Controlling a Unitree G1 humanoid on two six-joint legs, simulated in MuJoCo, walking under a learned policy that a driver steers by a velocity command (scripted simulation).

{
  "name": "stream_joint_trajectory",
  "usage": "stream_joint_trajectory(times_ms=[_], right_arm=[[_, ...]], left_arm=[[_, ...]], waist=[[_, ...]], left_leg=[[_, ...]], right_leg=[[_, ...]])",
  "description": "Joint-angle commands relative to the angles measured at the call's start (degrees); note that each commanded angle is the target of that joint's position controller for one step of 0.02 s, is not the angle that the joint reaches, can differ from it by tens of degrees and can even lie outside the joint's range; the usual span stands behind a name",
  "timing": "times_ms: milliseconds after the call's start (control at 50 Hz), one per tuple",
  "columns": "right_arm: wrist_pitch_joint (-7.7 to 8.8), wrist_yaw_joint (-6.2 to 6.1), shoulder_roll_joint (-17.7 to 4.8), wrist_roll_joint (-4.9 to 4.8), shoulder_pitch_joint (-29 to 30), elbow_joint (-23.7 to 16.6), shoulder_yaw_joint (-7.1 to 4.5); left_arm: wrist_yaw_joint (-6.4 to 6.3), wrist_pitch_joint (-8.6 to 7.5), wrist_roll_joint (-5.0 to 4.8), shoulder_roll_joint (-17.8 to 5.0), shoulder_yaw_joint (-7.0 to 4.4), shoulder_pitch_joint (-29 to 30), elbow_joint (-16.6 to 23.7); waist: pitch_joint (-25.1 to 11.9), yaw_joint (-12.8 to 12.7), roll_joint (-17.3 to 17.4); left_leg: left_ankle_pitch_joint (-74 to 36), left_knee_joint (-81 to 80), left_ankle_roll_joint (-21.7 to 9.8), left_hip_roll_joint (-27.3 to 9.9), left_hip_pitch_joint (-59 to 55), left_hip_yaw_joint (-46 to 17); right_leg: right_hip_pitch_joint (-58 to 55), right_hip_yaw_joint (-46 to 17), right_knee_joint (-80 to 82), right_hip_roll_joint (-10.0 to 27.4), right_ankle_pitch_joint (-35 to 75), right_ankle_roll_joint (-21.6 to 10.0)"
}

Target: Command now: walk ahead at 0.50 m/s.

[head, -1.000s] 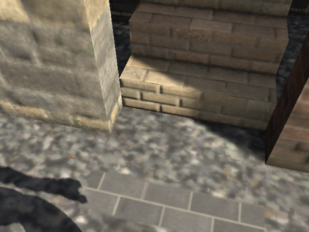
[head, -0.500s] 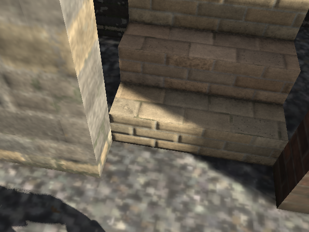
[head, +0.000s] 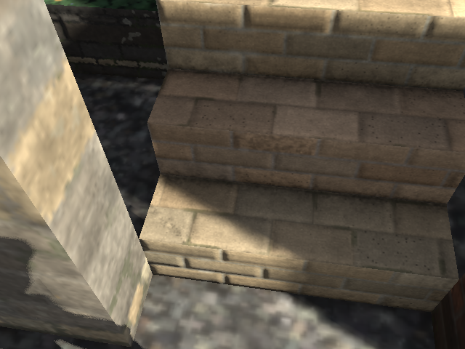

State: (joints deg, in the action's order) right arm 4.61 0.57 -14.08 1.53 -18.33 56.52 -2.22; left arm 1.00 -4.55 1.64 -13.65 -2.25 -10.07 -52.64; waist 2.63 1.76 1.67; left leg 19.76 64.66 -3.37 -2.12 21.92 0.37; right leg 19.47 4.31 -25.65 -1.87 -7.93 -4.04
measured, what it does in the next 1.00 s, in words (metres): walks ahead, turning right: left foot, then right foot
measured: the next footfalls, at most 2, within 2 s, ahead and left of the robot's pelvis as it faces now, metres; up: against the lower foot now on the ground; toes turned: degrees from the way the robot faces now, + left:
left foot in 0.36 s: +0.34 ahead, +0.10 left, +0.00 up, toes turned +3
right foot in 0.80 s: +0.38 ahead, -0.10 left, +0.00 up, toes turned -16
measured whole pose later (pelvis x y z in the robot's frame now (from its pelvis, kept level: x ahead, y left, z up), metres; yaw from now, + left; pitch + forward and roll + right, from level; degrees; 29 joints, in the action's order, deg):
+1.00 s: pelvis +0.36 -0.04 +0.00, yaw -20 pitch +2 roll +0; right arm 1.5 -0.5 -11.6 2.2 -7.0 45.1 -0.2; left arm -0.7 -0.8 1.4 -13.4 -2.7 -16.7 -48.5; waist -0.3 -1.4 1.6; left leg 18.0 75.0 1.9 -3.1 35.3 2.5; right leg 16.2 -1.6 -27.5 -6.8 -13.0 -6.6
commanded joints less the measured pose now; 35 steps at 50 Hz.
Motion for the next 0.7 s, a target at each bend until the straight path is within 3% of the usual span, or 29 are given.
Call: stream_joint_trajectory(times_ms=[20, 80, 100, 160, 220, 240, 260, 300, 340, 360, 380, 400, 420, 440, 480, 500, 520, 540, 560, 580, 600, 640, 700], right_arm=[[-0.80, 0.52, -2.2, 2.09, -5.0, -1.4, -0.43], [-1.34, 1.37, -1.3, 2.20, -0.3, -2.3, -0.18], [-1.21, 1.17, -1.0, 1.85, 2.6, -2.8, 0.04], [-1.44, 1.28, -0.2, 1.08, 9.2, -4.7, 0.43], [-1.09, 0.82, 1.2, 1.24, 12.9, -5.4, 1.04], [-0.91, 0.79, 1.0, 1.10, 14.2, -5.8, 1.01], [-0.31, 0.67, 1.8, -0.55, 15.5, -6.4, 1.53], [0.67, -0.07, -0.3, 0.10, 16.1, -7.3, 1.00], [1.55, -0.89, -1.2, 0.79, 8.8, -5.0, 0.29], [2.62, -1.93, -3.5, 1.38, 1.1, -2.9, -0.52], [2.94, -3.04, -10.3, 2.29, -5.9, -2.5, -2.46], [1.92, -2.53, -16.7, 2.01, -9.3, -0.8, -4.82], [1.56, -1.59, -10.0, 1.58, -5.7, -1.7, -3.73], [1.70, -1.11, -5.7, 1.06, -1.2, -3.0, -2.68], [2.06, -1.44, -2.0, 0.41, 3.3, -4.0, -1.48], [2.52, -2.17, -1.4, 0.54, 3.0, -4.1, -0.94], [3.00, -2.47, -2.3, 0.22, 3.0, -4.4, -0.93], [3.01, -2.39, -5.0, -0.20, 3.6, -4.1, -1.71], [3.08, -2.42, -5.7, -0.30, 3.8, -4.4, -1.88], [2.99, -2.79, -5.6, -0.30, 4.3, -5.0, -1.68], [2.24, -2.63, -6.3, 0.08, 4.5, -5.0, -1.69], [2.59, -1.62, -7.2, -0.02, 6.7, -5.4, -1.87], [2.84, -1.36, -7.1, -0.14, 5.7, -5.1, -1.87]], left_arm=[[-0.60, -1.11, -0.91, -5.0, -0.87, -5.0, 0.4], [-1.23, -2.36, -1.28, -6.5, -1.23, -6.0, -0.3], [-1.45, -2.15, -1.53, -5.1, -0.79, -7.3, -0.9], [-1.23, -1.99, -1.43, -6.0, -0.99, -10.0, -2.2], [-1.05, -1.82, -1.32, -6.9, -1.18, -13.3, -3.6], [-1.01, -1.82, -1.24, -6.2, -1.01, -14.4, -4.3], [-0.44, -2.04, -0.55, -6.4, -0.75, -15.8, -5.2], [-0.64, -2.14, -1.07, -7.7, -1.10, -14.6, -5.7], [-0.73, -1.86, -1.42, -7.2, -0.65, -12.5, -5.8], [-0.89, -2.15, -1.94, -5.8, 0.05, -10.3, -4.9], [-1.08, -2.77, -3.70, -3.5, 1.02, -7.9, -1.9], [-1.55, -2.54, -4.95, 0.3, 1.69, -15.6, -3.1], [-2.26, -1.42, -3.18, -4.9, 0.45, -14.3, -4.9], [-2.22, -1.18, -2.03, -4.3, 0.24, -12.2, -4.7], [-1.79, 0.16, -0.87, -3.1, 0.01, -7.7, -3.5], [-1.64, 1.64, 0.57, -1.7, -0.01, -6.8, -2.7], [-1.44, 2.43, 0.58, -0.6, 0.02, -6.9, -2.1], [-1.07, 2.20, -0.39, -0.5, -0.08, -6.7, -1.6], [-0.91, 2.11, -0.46, -0.3, -0.08, -5.5, -0.9], [-0.75, 2.46, -0.49, -0.4, -0.36, -5.6, -0.4], [-0.37, 2.48, -1.09, 0.1, -0.07, -5.9, 0.3], [-0.45, 2.90, -1.03, -0.8, 0.25, -0.8, 2.6], [-0.38, 3.42, -1.01, -1.6, 0.47, 0.6, 4.3]], waist=[[-4.8, 0.3, -6.8], [-2.4, 0.4, -7.6], [-0.9, -0.5, -6.7], [1.0, -2.0, -6.5], [1.5, -3.4, -5.0], [1.8, -3.8, -4.9], [2.2, -4.7, -4.3], [3.3, -3.9, -4.7], [-0.2, -0.3, -2.8], [-5.4, 2.8, -2.1], [-12.0, 5.6, 3.0], [-15.1, 4.0, 16.7], [-12.2, 1.8, 6.8], [-7.7, 0.5, 3.6], [-3.6, -1.2, 0.2], [-4.2, -1.8, -0.5], [-5.2, -2.5, 0.0], [-4.7, -3.8, 1.5], [-4.6, -3.9, 2.0], [-4.5, -4.2, 3.0], [-4.5, -4.2, 5.7], [-3.1, -3.5, 5.7], [-5.4, -2.2, 6.1]], left_leg=[[-3.3, -2.7, 0.3, -3.0, 5.3, -0.8], [-8.3, -11.1, 0.9, -3.7, 6.7, 1.0], [-9.5, -14.7, 1.0, -3.8, 8.1, 1.4], [-15.2, -24.8, 0.8, -2.3, 8.6, 2.4], [-16.4, -29.3, 1.0, -1.3, 8.1, 3.7], [-16.3, -30.5, 1.0, -1.2, 8.4, 3.7], [-15.1, -32.0, 1.2, -0.1, 5.3, 4.3], [-12.9, -34.7, 1.2, 0.3, 3.2, 3.7], [-13.6, -42.6, 0.1, 2.9, -7.0, 4.6], [-20.0, -43.5, -1.1, -0.8, -18.2, 0.6], [-17.3, -45.3, -3.6, -13.0, -29.6, -12.1], [-24.1, -48.9, -11.1, -22.1, -38.2, -26.4], [-22.5, -47.0, -10.8, -20.2, -34.0, -23.5], [-21.8, -48.5, -9.1, -18.3, -28.1, -17.9], [-23.9, -52.2, -6.0, -15.6, -20.6, -10.3], [-30.8, -51.2, -4.9, -15.2, -18.1, -6.6], [-37.7, -50.3, -4.9, -15.0, -16.1, -3.8], [-39.9, -51.0, -5.1, -14.1, -15.0, -1.5], [-41.5, -51.0, -5.3, -14.0, -14.1, 0.7], [-45.7, -50.5, -5.1, -13.3, -12.3, 3.2], [-42.6, -51.0, -5.2, -12.3, -12.4, 5.2], [-41.7, -51.5, -4.5, -10.7, -8.9, 8.5], [-42.7, -49.1, -4.6, -12.0, -13.5, 9.3]], right_leg=[[-8.7, -14.9, 15.7, 14.9, 7.0, -7.6], [-7.5, -11.6, 18.9, 14.0, 5.3, -8.8], [-8.2, -11.7, 20.2, 13.8, 3.3, -8.9], [-10.3, -9.7, 20.8, 13.1, 4.0, -8.0], [-14.1, -8.5, 18.4, 13.6, 8.2, -8.1], [-15.5, -8.7, 17.5, 14.1, 10.7, -8.2], [-15.7, -8.2, 16.9, 14.5, 11.9, -8.5], [-17.1, -9.0, 14.0, 14.7, 18.2, -7.6], [-18.3, -8.4, 3.6, 12.1, 30.8, -5.9], [-14.3, -8.1, -4.5, 9.2, 30.1, -3.7], [-3.9, -5.5, -17.4, 5.5, 13.9, -1.2], [9.8, -2.3, -31.4, -2.1, -17.5, -0.6], [12.4, -6.9, -39.1, 1.1, -20.4, -2.2], [13.5, -7.7, -40.6, 2.8, -17.5, -2.5], [13.3, -6.5, -39.0, 5.6, -12.6, -1.2], [11.6, -6.2, -41.5, 5.1, -11.1, -0.7], [10.4, -6.0, -42.6, 4.8, -9.7, 0.0], [10.9, -5.3, -41.0, 5.4, -7.8, 1.0], [11.1, -4.6, -39.6, 5.4, -6.2, 1.7], [9.5, -4.4, -37.8, 5.0, -5.0, 2.6], [9.0, -3.1, -33.6, 5.2, -4.6, 2.7], [4.5, -0.7, -24.8, 4.7, -2.7, 2.5], [1.9, -0.9, -18.2, 5.3, -0.4, 0.9]])
Keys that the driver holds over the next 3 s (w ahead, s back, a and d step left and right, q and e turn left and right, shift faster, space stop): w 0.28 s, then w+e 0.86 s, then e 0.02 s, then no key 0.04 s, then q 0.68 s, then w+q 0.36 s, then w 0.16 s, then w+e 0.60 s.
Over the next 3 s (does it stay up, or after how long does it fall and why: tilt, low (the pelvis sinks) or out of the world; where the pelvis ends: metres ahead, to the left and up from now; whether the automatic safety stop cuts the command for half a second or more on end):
stays up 0.34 -0.03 0.00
